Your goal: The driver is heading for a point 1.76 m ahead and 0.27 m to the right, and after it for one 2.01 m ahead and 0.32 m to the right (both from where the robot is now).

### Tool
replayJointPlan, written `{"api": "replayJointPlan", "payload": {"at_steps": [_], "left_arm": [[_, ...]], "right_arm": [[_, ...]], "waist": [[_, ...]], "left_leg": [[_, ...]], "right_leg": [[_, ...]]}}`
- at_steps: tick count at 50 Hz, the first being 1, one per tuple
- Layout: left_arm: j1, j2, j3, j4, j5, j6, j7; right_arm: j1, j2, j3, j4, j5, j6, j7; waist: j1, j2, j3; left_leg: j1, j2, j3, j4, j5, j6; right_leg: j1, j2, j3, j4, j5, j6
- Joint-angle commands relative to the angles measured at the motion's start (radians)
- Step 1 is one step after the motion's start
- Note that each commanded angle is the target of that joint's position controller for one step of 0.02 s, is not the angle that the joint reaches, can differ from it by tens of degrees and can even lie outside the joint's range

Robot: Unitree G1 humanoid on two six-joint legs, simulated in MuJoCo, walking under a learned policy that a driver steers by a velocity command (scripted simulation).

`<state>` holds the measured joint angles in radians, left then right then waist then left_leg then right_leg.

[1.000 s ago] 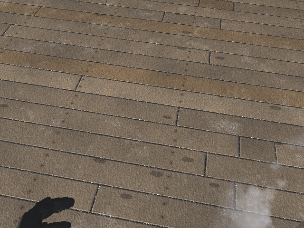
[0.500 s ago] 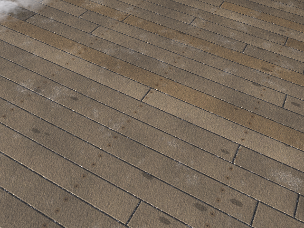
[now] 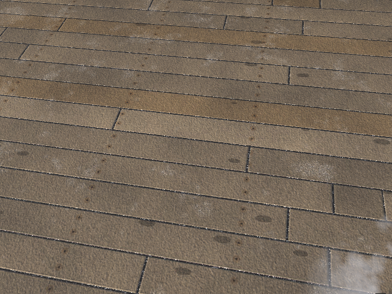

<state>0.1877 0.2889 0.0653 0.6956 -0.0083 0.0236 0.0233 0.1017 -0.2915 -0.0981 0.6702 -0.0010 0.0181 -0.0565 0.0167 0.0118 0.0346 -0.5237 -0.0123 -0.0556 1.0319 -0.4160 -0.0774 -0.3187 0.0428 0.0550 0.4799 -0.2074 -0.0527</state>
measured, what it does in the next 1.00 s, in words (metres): steps on the spot, turning right: left foot, then right foot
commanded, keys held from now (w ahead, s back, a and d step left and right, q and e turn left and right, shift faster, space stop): e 0.52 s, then no key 0.48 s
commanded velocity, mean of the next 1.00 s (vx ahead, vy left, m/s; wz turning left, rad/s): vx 0.00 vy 0.00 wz -0.42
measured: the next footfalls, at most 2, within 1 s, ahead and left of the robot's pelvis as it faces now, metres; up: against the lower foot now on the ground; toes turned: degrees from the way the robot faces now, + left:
left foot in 0.22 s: +0.06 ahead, +0.15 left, +0.00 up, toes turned -13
right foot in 0.62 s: -0.03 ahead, -0.11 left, +0.00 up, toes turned -23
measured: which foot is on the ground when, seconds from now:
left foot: up 0.00-0.20, down 0.22-0.62, up 0.64-0.98, down 1.00-1.00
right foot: down 0.00-0.22, up 0.24-0.60, down 0.62-1.00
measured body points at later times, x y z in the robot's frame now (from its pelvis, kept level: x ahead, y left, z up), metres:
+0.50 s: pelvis -0.01 +0.04 +0.00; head +0.03 +0.04 +0.45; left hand +0.22 +0.26 -0.10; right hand +0.05 -0.27 -0.09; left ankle +0.02 +0.15 -0.74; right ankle -0.06 -0.10 -0.68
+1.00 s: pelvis -0.03 +0.00 -0.01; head -0.02 -0.01 +0.44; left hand +0.23 +0.14 -0.10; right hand -0.03 -0.30 -0.12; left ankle +0.02 +0.13 -0.74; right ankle -0.06 -0.09 -0.74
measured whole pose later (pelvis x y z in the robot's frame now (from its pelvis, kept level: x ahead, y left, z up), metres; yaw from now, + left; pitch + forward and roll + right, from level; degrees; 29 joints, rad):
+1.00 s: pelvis -0.03 +0.00 -0.01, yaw -25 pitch +0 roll -1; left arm 0.13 0.21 0.02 0.69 0.01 0.01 0.00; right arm 0.18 -0.27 -0.06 0.76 -0.01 0.02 -0.03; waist -0.01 0.03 0.02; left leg -0.24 0.06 -0.03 0.54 -0.27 -0.06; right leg -0.26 0.07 0.00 0.50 -0.25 -0.05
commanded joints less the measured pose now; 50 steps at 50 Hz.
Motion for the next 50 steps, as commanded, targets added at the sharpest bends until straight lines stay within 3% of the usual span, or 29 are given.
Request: {"api": "replayJointPlan", "payload": {"at_steps": [1,4,7,10,11,12,13,14,16,18,21,24,28,30,31,32,33,34,35,36,37,40,43,47,49,50], "left_arm": [[-0.011,0.18,0.054,-0.076,-0.005,-0.001,0.014],[-0.038,0.184,0.06,-0.094,-0.003,0.009,0.008],[-0.057,0.181,0.061,-0.106,-0.007,0.017,-0.002],[-0.09,0.162,0.056,-0.122,-0.022,0.026,0.002],[-0.067,0.122,0.046,-0.129,-0.015,0.025,0.004],[-0.038,0.088,0.039,-0.151,-0.016,0.015,0.001],[-0.039,0.17,0.065,-0.146,0.0,0.001,-0.001],[-0.015,0.216,0.084,-0.121,-0.009,0.002,-0.006],[0.02,0.182,0.083,-0.081,-0.009,0.023,-0.003],[-0.01,0.133,0.067,-0.098,-0.016,0.032,-0.008],[-0.081,0.097,0.048,-0.14,-0.018,0.03,-0.015],[-0.092,0.078,0.034,-0.16,-0.01,0.03,-0.029],[-0.052,0.093,0.041,-0.161,-0.011,0.036,-0.039],[0.033,0.086,0.046,-0.13,-0.007,0.035,-0.041],[0.06,0.117,0.054,-0.125,-0.004,0.032,-0.033],[0.081,0.221,0.072,-0.147,0.005,0.027,-0.015],[0.056,0.207,0.059,-0.156,0.039,0.007,-0.021],[0.046,0.165,0.044,-0.154,0.045,-0.012,-0.028],[0.007,0.141,0.035,-0.137,0.038,-0.024,-0.027],[-0.027,0.136,0.033,-0.135,0.024,-0.027,-0.025],[-0.059,0.124,0.026,-0.132,0.013,-0.028,-0.021],[-0.082,0.076,0.007,-0.119,0.021,-0.031,-0.011],[-0.075,0.08,0.008,-0.1,0.021,-0.028,-0.009],[-0.072,0.08,0.004,-0.069,0.02,-0.022,-0.015],[-0.08,0.055,-0.008,-0.049,0.009,-0.023,-0.017],[-0.045,0.041,-0.013,-0.034,0.016,-0.03,-0.018]], "right_arm": [[-0.025,-0.041,-0.004,-0.065,0.002,-0.022,0.005],[-0.018,-0.055,-0.008,-0.062,0.008,-0.028,0.014],[0.003,-0.07,-0.014,-0.061,0.013,-0.042,0.028],[0.088,-0.081,-0.024,-0.035,0.009,-0.059,0.042],[0.12,-0.141,-0.039,-0.036,-0.007,-0.057,0.038],[0.088,-0.226,-0.055,-0.045,-0.031,-0.046,0.032],[0.076,-0.185,-0.047,-0.065,-0.055,-0.052,0.035],[0.021,-0.131,-0.028,-0.082,-0.046,-0.055,0.029],[-0.041,-0.085,-0.013,-0.093,-0.012,-0.05,0.019],[-0.015,-0.089,-0.008,-0.087,-0.01,-0.042,0.01],[0.059,-0.119,-0.018,-0.067,-0.019,-0.028,0.001],[0.054,-0.162,-0.032,-0.064,-0.01,-0.021,0.009],[0.05,-0.183,-0.036,-0.05,0.014,-0.019,0.026],[0.035,-0.163,-0.027,-0.038,0.035,-0.018,0.03],[0.089,-0.121,-0.013,-0.015,0.026,-0.023,0.035],[0.095,-0.035,0.021,-0.047,-0.034,-0.03,0.046],[0.019,-0.073,0.01,-0.069,-0.023,-0.027,0.033],[-0.009,-0.134,-0.007,-0.059,-0.002,-0.019,0.026],[-0.001,-0.13,-0.01,-0.048,0.006,-0.012,0.024],[0.022,-0.124,-0.012,-0.023,0.002,-0.006,0.017],[0.036,-0.125,-0.014,-0.016,-0.005,0.0,0.013],[0.083,-0.087,-0.002,0.011,0.003,0.002,0.019],[0.041,-0.058,0.015,0.006,0.001,0.002,0.02],[0.051,-0.072,0.017,0.017,0.006,-0.001,0.023],[0.097,-0.057,0.025,0.042,-0.006,-0.011,0.029],[0.108,-0.085,0.024,0.045,-0.02,-0.016,0.029]], "waist": [[0.005,-0.113,-0.157],[0.01,-0.161,-0.131],[0.009,-0.189,-0.124],[-0.042,-0.171,-0.137],[-0.033,-0.064,-0.158],[0.022,0.236,-0.12],[-0.003,0.241,-0.123],[0.017,0.157,-0.107],[0.03,0.112,-0.071],[0.003,0.116,-0.053],[-0.051,0.148,-0.086],[-0.061,0.167,-0.109],[-0.045,0.181,-0.115],[0.007,0.154,-0.123],[0.006,0.067,-0.141],[-0.028,-0.248,-0.186],[0.019,-0.298,-0.185],[0.039,-0.192,-0.163],[0.012,-0.167,-0.134],[-0.003,-0.134,-0.121],[-0.017,-0.139,-0.107],[-0.039,-0.143,-0.132],[-0.011,-0.144,-0.116],[-0.004,-0.149,-0.086],[-0.045,-0.112,-0.074],[-0.036,-0.068,-0.091]], "left_leg": [[-0.032,-0.003,-0.019,-0.143,0.043,-0.015],[0.057,-0.019,-0.016,-0.252,0.042,-0.006],[0.117,-0.034,-0.017,-0.368,0.045,0.013],[0.303,-0.018,-0.005,-0.645,0.231,0.056],[0.417,0.139,-0.13,-0.686,0.269,0.115],[0.453,0.343,-0.379,-0.728,0.455,0.259],[0.377,0.452,-0.48,-0.746,0.49,0.377],[0.344,0.403,-0.382,-0.737,0.461,0.359],[0.343,0.28,-0.203,-0.716,0.39,0.273],[0.348,0.246,-0.111,-0.718,0.445,0.272],[0.453,0.272,-0.076,-0.706,0.489,0.294],[0.435,0.298,-0.029,-0.695,0.513,0.298],[0.406,0.32,-0.011,-0.648,0.553,0.285],[0.353,0.289,0.032,-0.555,0.523,0.227],[0.252,0.247,0.09,-0.461,0.411,0.153],[0.007,0.139,0.189,-0.179,-0.048,0.041],[-0.08,0.07,0.084,-0.01,-0.266,0.008],[-0.07,0.086,0.032,0.084,-0.24,0.007],[-0.073,0.091,0.015,0.095,-0.178,0.012],[-0.074,0.094,0.01,0.08,-0.119,0.01],[-0.053,0.093,0.008,0.074,-0.055,0.001],[0.037,0.082,0.016,-0.002,0.04,-0.014],[0.111,0.084,0.023,-0.199,0.03,-0.011],[0.209,0.069,0.037,-0.396,0.032,0.003],[0.341,0.063,0.043,-0.627,0.257,0.028],[0.423,0.102,-0.008,-0.637,0.392,0.045]], "right_leg": [[0.205,-0.224,0.274,-0.107,0.312,-0.176],[0.119,-0.21,0.323,-0.124,0.162,-0.173],[0.108,-0.203,0.395,-0.11,0.149,-0.163],[0.05,-0.142,0.4,-0.036,0.111,-0.095],[-0.059,-0.082,0.332,0.089,-0.067,-0.039],[-0.275,0.091,0.119,0.301,-0.364,0.025],[-0.304,0.037,0.098,0.563,-0.443,0.072],[-0.295,0.01,0.108,0.678,-0.37,0.088],[-0.321,-0.006,0.076,0.762,-0.242,0.122],[-0.333,-0.018,0.029,0.738,-0.182,0.145],[-0.337,-0.051,-0.01,0.583,-0.178,0.162],[-0.221,-0.077,-0.055,0.424,-0.216,0.146],[-0.079,-0.051,-0.105,0.219,-0.183,0.101],[0.086,-0.014,-0.131,-0.033,-0.007,0.046],[0.235,-0.045,-0.055,-0.112,0.153,0.016],[0.425,-0.321,0.285,-0.099,0.565,-0.072],[0.288,-0.458,0.393,-0.107,0.614,-0.269],[0.247,-0.403,0.325,-0.124,0.543,-0.276],[0.224,-0.341,0.252,-0.122,0.469,-0.225],[0.219,-0.298,0.213,-0.126,0.402,-0.183],[0.192,-0.281,0.187,-0.128,0.432,-0.17],[0.175,-0.242,0.128,-0.132,0.448,-0.164],[0.176,-0.236,0.137,-0.133,0.351,-0.164],[0.143,-0.245,0.195,-0.134,0.217,-0.175],[0.089,-0.21,0.179,-0.119,0.143,-0.124],[0.056,-0.178,0.166,-0.108,0.089,-0.076]]}}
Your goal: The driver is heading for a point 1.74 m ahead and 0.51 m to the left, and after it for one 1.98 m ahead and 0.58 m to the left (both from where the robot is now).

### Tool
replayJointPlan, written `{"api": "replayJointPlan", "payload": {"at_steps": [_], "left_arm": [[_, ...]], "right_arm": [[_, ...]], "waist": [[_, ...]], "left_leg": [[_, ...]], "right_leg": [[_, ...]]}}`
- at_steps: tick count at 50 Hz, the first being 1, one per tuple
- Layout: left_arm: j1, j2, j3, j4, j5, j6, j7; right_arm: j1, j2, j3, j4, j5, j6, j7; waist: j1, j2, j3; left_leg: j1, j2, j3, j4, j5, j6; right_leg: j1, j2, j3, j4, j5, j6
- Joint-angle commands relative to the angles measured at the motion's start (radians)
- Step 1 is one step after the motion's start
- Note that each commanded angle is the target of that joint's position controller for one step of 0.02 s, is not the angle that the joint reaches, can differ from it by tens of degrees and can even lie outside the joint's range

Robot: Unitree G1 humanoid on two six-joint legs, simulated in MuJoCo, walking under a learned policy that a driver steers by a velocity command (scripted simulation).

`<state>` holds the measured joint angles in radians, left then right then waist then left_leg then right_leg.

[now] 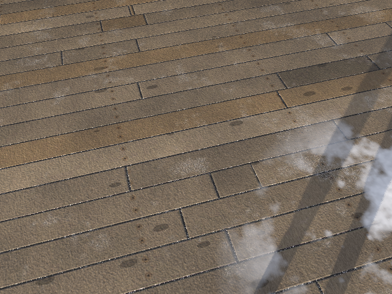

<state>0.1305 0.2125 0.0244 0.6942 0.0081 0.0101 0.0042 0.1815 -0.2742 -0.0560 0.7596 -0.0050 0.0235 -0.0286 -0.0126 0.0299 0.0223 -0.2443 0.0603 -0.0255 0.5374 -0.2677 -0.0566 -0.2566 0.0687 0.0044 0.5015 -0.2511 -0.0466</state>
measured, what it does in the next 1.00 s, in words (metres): walks ahead: left foot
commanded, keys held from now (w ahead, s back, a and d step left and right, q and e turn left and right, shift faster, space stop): no key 0.34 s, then w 0.66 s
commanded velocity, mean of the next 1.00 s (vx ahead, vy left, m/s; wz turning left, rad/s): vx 0.22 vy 0.00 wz -0.02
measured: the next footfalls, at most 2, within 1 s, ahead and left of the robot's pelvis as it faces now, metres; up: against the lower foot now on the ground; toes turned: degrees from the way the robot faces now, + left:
left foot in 1.00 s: +0.41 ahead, +0.15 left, +0.00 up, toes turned +2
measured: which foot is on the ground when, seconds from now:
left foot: down 0.00-0.60, up 0.62-0.98, down 1.00-1.00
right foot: down 0.00-1.00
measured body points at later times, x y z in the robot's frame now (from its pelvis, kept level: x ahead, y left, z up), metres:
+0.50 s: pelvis +0.02 +0.02 -0.01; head +0.02 +0.02 +0.44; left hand +0.11 +0.28 -0.13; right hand +0.10 -0.24 -0.13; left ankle -0.01 +0.15 -0.73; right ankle +0.01 -0.09 -0.73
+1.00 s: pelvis +0.23 +0.05 -0.02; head +0.26 +0.05 +0.43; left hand +0.14 +0.31 -0.15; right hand +0.49 -0.16 -0.08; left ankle +0.37 +0.15 -0.74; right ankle +0.02 -0.09 -0.73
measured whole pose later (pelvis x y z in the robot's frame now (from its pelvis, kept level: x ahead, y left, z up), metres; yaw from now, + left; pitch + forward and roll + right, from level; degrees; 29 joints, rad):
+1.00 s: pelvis +0.23 +0.05 -0.02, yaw +0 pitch +2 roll -1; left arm 0.51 0.24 0.05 0.96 -0.01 -0.06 0.01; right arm -0.05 -0.25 -0.02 0.69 0.02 -0.09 0.04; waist 0.09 0.02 0.03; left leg -0.52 0.01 0.03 0.53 -0.04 0.08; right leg 0.17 -0.01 0.02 0.26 -0.45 0.02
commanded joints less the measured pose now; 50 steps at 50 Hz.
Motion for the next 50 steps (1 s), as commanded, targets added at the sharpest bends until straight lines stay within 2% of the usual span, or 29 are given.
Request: {"api": "replayJointPlan", "payload": {"at_steps": [1,2,3,4,7,17,18,20,21,23,25,26,28,29,30,31,32,33,34,35,36,38,41,43,45,47,48,49,50], "left_arm": [[0.047,0.121,0.03,-0.027,0.016,-0.026,-0.006],[0.05,0.12,0.034,-0.023,0.015,-0.028,-0.008],[-0.002,0.142,0.036,-0.02,0.015,-0.023,-0.005],[-0.026,0.135,0.038,-0.023,0.01,-0.018,0.0],[-0.01,0.116,0.038,-0.008,0.009,-0.001,0.009],[0.034,0.112,0.045,0.076,0.001,-0.001,0.021],[0.052,0.112,0.046,0.091,-0.001,0.001,0.023],[0.069,0.13,0.056,0.104,-0.013,0.002,0.027],[0.067,0.127,0.055,0.101,-0.017,-0.005,0.029],[0.062,0.108,0.051,0.093,-0.025,-0.038,0.022],[0.046,0.081,0.048,0.087,-0.035,-0.075,0.008],[0.041,0.077,0.046,0.087,-0.038,-0.088,0.001],[0.123,0.086,0.053,0.121,-0.041,-0.101,-0.008],[0.222,0.115,0.065,0.165,-0.04,-0.105,-0.01],[0.329,0.181,0.086,0.204,-0.038,-0.109,-0.007],[0.413,0.274,0.109,0.211,-0.033,-0.114,-0.017],[0.397,0.209,0.086,0.202,-0.012,-0.12,-0.02],[0.373,0.167,0.072,0.193,-0.006,-0.124,-0.021],[0.349,0.152,0.065,0.185,-0.006,-0.122,-0.021],[0.334,0.131,0.053,0.185,-0.011,-0.115,-0.022],[0.336,0.101,0.041,0.19,-0.012,-0.105,-0.02],[0.344,0.094,0.034,0.196,-0.017,-0.09,-0.012],[0.318,0.151,0.039,0.187,-0.019,-0.084,0.013],[0.349,0.188,0.047,0.197,-0.022,-0.091,0.018],[0.35,0.196,0.052,0.207,-0.033,-0.096,0.016],[0.336,0.202,0.057,0.211,-0.032,-0.092,0.013],[0.328,0.213,0.062,0.21,-0.026,-0.086,0.012],[0.318,0.214,0.062,0.208,-0.019,-0.077,0.012],[0.314,0.201,0.057,0.198,-0.011,-0.069,0.014]], "right_arm": [[0.028,-0.163,-0.029,-0.048,-0.016,-0.023,-0.001],[0.007,-0.165,-0.035,-0.028,-0.001,-0.025,0.004],[-0.011,-0.114,-0.024,-0.039,-0.002,-0.031,0.011],[-0.019,-0.091,-0.015,-0.034,-0.011,-0.037,0.012],[-0.008,-0.083,-0.008,-0.018,-0.01,-0.055,0.01],[0.011,-0.078,0.005,0.034,-0.004,-0.054,-0.001],[0.029,-0.077,0.004,0.048,-0.003,-0.052,-0.001],[0.04,-0.096,-0.004,0.057,0.011,-0.047,-0.005],[0.042,-0.096,-0.003,0.053,0.016,-0.05,-0.007],[0.085,-0.111,-0.009,0.06,0.026,-0.071,-0.006],[0.111,-0.146,-0.021,0.074,0.029,-0.087,-0.002],[0.104,-0.153,-0.023,0.075,0.033,-0.089,0.001],[0.034,-0.14,-0.018,0.053,0.036,-0.087,0.01],[-0.036,-0.106,-0.007,0.026,0.037,-0.088,0.013],[-0.084,-0.052,0.008,-0.007,0.033,-0.101,0.014],[-0.091,-0.064,0.006,-0.039,0.031,-0.125,0.01],[-0.085,-0.107,-0.008,-0.037,0.041,-0.137,0.011],[-0.059,-0.101,-0.007,-0.028,0.052,-0.143,0.021],[-0.052,-0.083,-0.002,-0.021,0.053,-0.144,0.029],[-0.08,-0.078,-0.002,-0.028,0.044,-0.144,0.037],[-0.101,-0.071,-0.004,-0.032,0.036,-0.142,0.046],[-0.122,-0.031,0.009,-0.045,0.027,-0.133,0.066],[-0.238,0.013,0.033,-0.093,0.019,-0.13,0.079],[-0.276,-0.013,0.03,-0.112,0.027,-0.126,0.077],[-0.289,-0.053,0.02,-0.125,0.034,-0.123,0.075],[-0.26,-0.088,0.006,-0.123,0.032,-0.124,0.073],[-0.207,-0.109,-0.005,-0.112,0.029,-0.123,0.07],[-0.085,-0.137,-0.024,-0.077,0.029,-0.119,0.063],[0.079,-0.168,-0.043,-0.028,0.031,-0.112,0.054]], "waist": [[0.037,0.011,-0.085],[0.052,0.094,-0.079],[0.017,0.064,-0.052],[0.016,0.053,-0.046],[0.015,0.036,-0.036],[0.01,-0.032,-0.022],[0.01,-0.032,-0.042],[0.011,-0.016,0.014],[0.008,-0.007,0.065],[-0.005,0.035,0.108],[-0.001,0.13,0.109],[0.004,0.14,0.124],[0.062,0.135,0.105],[0.108,0.082,0.09],[0.134,-0.099,0.068],[0.16,-0.307,0.024],[0.136,-0.224,0.024],[0.106,-0.143,0.028],[0.086,-0.1,0.02],[0.081,-0.071,0.044],[0.079,-0.08,0.045],[0.074,-0.103,0.046],[0.082,-0.098,0.082],[0.086,-0.131,0.09],[0.069,-0.139,0.107],[0.034,-0.139,0.079],[0.0,-0.152,0.029],[-0.064,-0.153,-0.052],[-0.137,-0.139,-0.149]], "left_leg": [[0.176,0.081,-0.07,-0.097,0.363,0.053],[0.084,0.064,-0.057,-0.08,0.2,0.088],[0.025,0.044,-0.053,-0.107,0.101,0.088],[0.004,0.039,-0.049,-0.119,0.077,0.075],[0.005,0.025,-0.035,-0.11,0.104,0.057],[0.014,0.006,-0.025,-0.106,0.108,0.063],[0.02,-0.006,-0.015,-0.108,0.011,0.069],[-0.038,-0.015,-0.028,-0.114,-0.311,0.11],[-0.07,0.002,-0.062,-0.134,-0.43,0.134],[-0.062,0.08,-0.192,-0.192,-0.534,0.194],[0.003,0.198,-0.357,-0.286,-0.56,0.257],[-0.01,0.234,-0.406,-0.314,-0.526,0.279],[-0.11,0.184,-0.313,-0.274,-0.4,0.24],[-0.179,0.106,-0.195,-0.177,-0.283,0.186],[-0.313,-0.025,-0.016,0.097,-0.107,0.106],[-0.493,-0.101,0.047,0.389,-0.138,0.064],[-0.619,-0.077,-0.035,0.582,-0.292,0.075],[-0.671,-0.04,-0.071,0.663,-0.248,0.104],[-0.711,-0.005,-0.058,0.682,-0.174,0.124],[-0.725,0.026,-0.045,0.651,-0.111,0.131],[-0.692,0.045,-0.026,0.609,-0.064,0.131],[-0.624,0.044,0.023,0.502,0.017,0.101],[-0.445,0.001,0.077,0.217,0.188,0.059],[-0.328,-0.026,0.082,0.1,0.266,0.056],[-0.304,-0.027,0.054,0.034,0.294,0.079],[-0.259,-0.04,0.047,0.003,0.269,0.114],[-0.185,-0.062,0.063,0.007,0.24,0.135],[-0.033,-0.092,0.086,0.01,0.217,0.162],[0.196,-0.079,0.073,0.023,0.209,0.189]], "right_leg": [[-0.036,-0.144,0.166,-0.103,0.051,-0.042],[0.009,-0.091,0.1,-0.111,0.012,-0.007],[0.041,-0.084,0.089,-0.082,0.001,0.008],[0.049,-0.087,0.087,-0.069,0.015,0.004],[0.053,-0.092,0.094,-0.062,0.083,-0.005],[0.068,-0.094,0.087,-0.059,0.144,0.015],[0.075,-0.081,0.073,-0.055,0.048,0.012],[-0.001,-0.051,0.052,-0.027,-0.3,-0.01],[-0.064,-0.053,0.057,-0.019,-0.398,-0.02],[-0.149,-0.059,0.047,0.045,-0.38,-0.026],[-0.202,-0.044,-0.021,0.167,-0.231,-0.019],[-0.186,-0.052,-0.026,0.17,-0.183,-0.029],[0.019,-0.054,-0.025,0.022,-0.153,-0.06],[0.143,-0.072,0.028,-0.046,-0.132,-0.074],[0.287,-0.182,0.263,-0.152,-0.19,-0.131],[0.452,-0.374,0.608,-0.274,-0.079,-0.248],[0.496,-0.43,0.667,-0.27,0.036,-0.286],[0.514,-0.418,0.592,-0.246,0.104,-0.265],[0.523,-0.398,0.505,-0.252,0.12,-0.239],[0.499,-0.376,0.428,-0.273,0.197,-0.21],[0.469,-0.337,0.338,-0.286,0.289,-0.174],[0.395,-0.292,0.243,-0.327,0.34,-0.16],[0.21,-0.232,0.125,-0.384,0.299,-0.139],[0.16,-0.249,0.116,-0.422,0.254,-0.135],[0.202,-0.286,0.113,-0.419,0.271,-0.123],[0.282,-0.311,0.096,-0.344,0.461,-0.098],[0.312,-0.308,0.079,-0.261,0.635,-0.083],[0.303,-0.282,0.05,-0.107,0.786,-0.063],[0.199,-0.24,0.023,0.101,0.779,-0.034]]}}
Keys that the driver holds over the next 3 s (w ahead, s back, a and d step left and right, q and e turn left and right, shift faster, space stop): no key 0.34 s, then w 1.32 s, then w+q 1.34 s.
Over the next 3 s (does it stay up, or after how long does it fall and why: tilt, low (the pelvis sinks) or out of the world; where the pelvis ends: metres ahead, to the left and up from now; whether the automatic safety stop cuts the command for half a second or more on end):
stays up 1.29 0.23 0.00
